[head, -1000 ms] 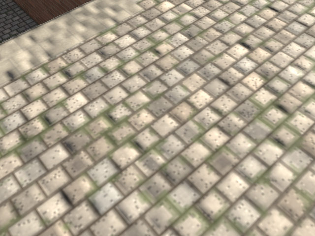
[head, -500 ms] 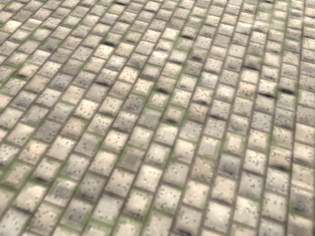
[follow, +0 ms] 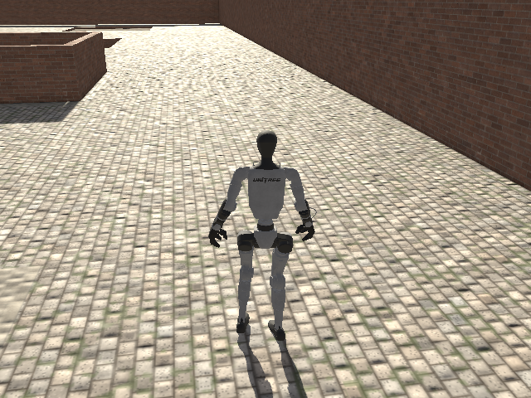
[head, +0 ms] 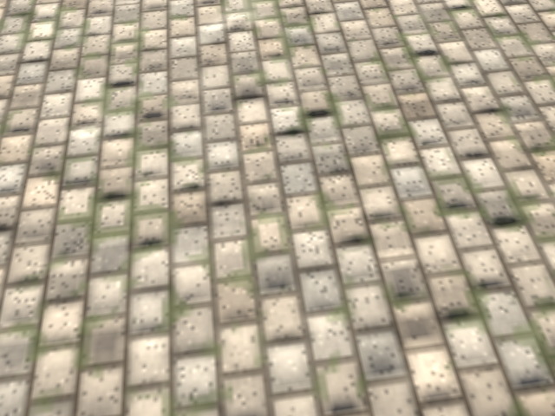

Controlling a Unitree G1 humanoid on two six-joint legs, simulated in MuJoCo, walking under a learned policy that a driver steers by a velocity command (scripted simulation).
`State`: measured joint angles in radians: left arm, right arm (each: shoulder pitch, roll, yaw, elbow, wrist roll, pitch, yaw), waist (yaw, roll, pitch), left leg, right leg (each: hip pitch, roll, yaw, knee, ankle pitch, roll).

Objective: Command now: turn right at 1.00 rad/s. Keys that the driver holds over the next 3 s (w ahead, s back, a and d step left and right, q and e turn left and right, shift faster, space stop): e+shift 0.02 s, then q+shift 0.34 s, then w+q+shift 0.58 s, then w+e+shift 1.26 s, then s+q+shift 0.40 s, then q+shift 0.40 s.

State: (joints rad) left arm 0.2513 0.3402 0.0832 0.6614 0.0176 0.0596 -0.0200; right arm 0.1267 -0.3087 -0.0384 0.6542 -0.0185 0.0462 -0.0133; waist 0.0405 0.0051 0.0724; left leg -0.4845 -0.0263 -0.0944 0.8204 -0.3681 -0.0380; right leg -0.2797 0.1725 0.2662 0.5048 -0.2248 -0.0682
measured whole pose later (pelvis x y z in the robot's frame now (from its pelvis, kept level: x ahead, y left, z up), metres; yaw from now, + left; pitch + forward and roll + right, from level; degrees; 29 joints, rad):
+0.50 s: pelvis +0.04 +0.01 +0.00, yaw +8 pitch +2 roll +0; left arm 0.16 0.33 0.03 0.71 0.01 0.00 0.03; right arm 0.30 -0.31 -0.10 0.76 -0.01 0.07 0.02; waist -0.02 -0.02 0.03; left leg -0.31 -0.15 -0.27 0.51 -0.26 0.02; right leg -0.19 0.08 0.09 0.43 -0.39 -0.02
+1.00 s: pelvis +0.27 +0.15 -0.05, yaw +34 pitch +3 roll +0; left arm 0.57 0.25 0.01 0.95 0.05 -0.08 0.03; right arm -0.01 -0.30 -0.02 0.62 -0.04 0.00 0.08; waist 0.07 0.03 0.04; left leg -0.59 -0.07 0.16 0.74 -0.24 0.20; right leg 0.18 -0.09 -0.25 0.66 -0.46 0.02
